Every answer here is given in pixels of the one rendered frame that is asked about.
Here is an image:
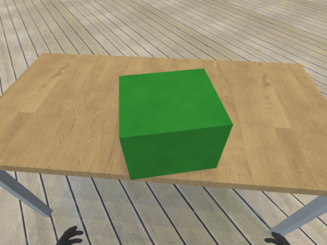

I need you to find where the table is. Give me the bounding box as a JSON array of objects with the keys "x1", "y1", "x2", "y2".
[{"x1": 0, "y1": 53, "x2": 327, "y2": 238}]

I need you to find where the carton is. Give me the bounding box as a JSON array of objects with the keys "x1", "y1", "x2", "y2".
[{"x1": 119, "y1": 68, "x2": 233, "y2": 180}]

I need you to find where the robot right hand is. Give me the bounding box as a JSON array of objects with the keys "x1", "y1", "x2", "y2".
[{"x1": 264, "y1": 232, "x2": 290, "y2": 245}]

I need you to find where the robot left hand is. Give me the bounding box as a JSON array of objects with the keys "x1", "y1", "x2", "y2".
[{"x1": 56, "y1": 226, "x2": 84, "y2": 245}]

